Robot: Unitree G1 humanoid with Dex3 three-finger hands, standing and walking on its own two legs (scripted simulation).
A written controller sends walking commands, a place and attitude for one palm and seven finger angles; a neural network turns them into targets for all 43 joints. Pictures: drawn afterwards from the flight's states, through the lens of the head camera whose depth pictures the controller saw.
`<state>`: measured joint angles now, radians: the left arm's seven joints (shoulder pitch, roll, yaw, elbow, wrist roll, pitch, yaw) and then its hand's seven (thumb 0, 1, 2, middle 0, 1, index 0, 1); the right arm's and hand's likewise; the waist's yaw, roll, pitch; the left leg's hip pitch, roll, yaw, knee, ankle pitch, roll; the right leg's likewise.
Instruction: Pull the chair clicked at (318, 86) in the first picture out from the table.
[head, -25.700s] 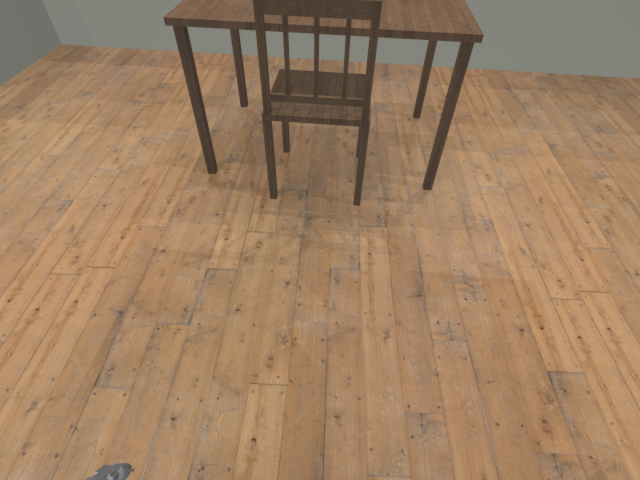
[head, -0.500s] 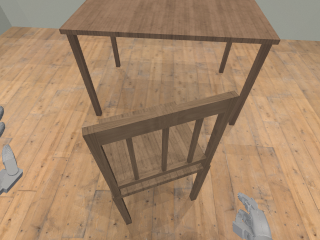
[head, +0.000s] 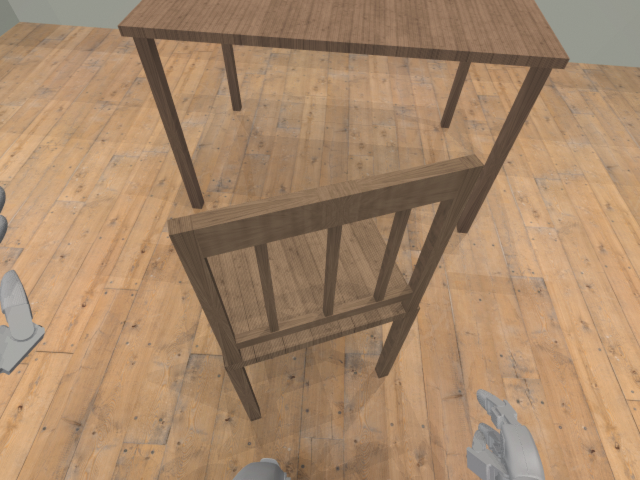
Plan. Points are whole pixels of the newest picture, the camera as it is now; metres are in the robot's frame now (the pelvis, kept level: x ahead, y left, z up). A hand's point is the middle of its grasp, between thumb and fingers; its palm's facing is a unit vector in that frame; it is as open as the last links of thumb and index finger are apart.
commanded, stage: step back with the hand held close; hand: left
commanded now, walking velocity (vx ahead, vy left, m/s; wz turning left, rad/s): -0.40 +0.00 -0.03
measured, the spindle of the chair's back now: (330, 274) +0.44 +0.01 -0.08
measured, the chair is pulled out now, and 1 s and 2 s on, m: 0.57 0.57 0.57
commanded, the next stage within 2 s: stop stepping back and stand still in 0.38 s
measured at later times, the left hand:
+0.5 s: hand (53, 433) +0.13 +0.19 +0.19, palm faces +0.22 -0.76 -0.61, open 7.4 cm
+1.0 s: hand out of the picture +0.02 +0.23 +0.19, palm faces +0.47 -0.75 -0.46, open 7.4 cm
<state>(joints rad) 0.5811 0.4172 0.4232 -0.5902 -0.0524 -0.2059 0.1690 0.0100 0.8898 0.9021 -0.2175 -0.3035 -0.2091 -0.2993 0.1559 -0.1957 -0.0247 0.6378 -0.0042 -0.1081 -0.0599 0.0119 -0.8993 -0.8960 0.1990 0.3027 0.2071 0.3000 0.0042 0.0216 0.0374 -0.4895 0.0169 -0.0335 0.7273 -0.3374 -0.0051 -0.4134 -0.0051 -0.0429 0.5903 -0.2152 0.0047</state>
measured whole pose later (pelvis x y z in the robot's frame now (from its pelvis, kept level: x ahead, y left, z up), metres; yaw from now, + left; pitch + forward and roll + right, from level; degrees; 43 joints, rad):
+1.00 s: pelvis -0.16 -0.04 +0.01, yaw +1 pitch -1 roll -3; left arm 0.59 0.43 0.44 -0.48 -0.05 -0.21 0.16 0.01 0.89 0.90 -0.22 -0.30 -0.21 -0.30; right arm 0.24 -0.20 0.00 0.61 0.03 -0.07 -0.03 0.01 -0.90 -0.90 0.20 0.30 0.21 0.30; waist 0.00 0.05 -0.05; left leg -0.29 0.03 -0.03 0.66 -0.41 0.04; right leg -0.25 0.01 -0.09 0.50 -0.24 -0.01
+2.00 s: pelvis -0.17 -0.02 +0.02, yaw +1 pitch -2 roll -1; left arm 0.34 0.20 0.00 1.02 0.00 0.04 0.03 -0.01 0.92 0.90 -0.20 -0.30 -0.19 -0.30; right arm 0.34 -0.16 0.01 1.01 -0.02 0.02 -0.02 0.01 -0.91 -0.90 0.19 0.30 0.20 0.30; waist 0.00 0.03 0.04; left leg -0.20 -0.03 0.00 0.46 -0.23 0.04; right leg -0.16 -0.01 -0.05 0.43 -0.24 0.00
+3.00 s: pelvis -0.16 -0.03 +0.02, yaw +0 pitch -2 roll +0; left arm 0.33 0.12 -0.01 1.09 0.00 0.01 0.04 0.00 0.91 0.90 -0.20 -0.30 -0.19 -0.30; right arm 0.35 -0.11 0.00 1.10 -0.01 -0.01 -0.04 0.00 -0.91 -0.90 0.19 0.30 0.20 0.30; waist 0.00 0.00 0.04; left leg -0.18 -0.02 0.02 0.45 -0.24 0.04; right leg -0.15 0.00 -0.04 0.43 -0.25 -0.01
